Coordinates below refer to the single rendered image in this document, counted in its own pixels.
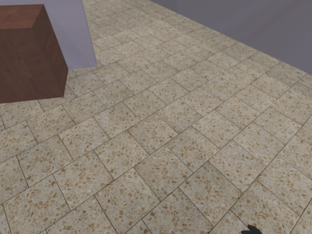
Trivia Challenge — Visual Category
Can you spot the pedestal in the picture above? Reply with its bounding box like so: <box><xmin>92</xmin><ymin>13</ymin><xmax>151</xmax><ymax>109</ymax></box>
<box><xmin>0</xmin><ymin>4</ymin><xmax>68</xmax><ymax>104</ymax></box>

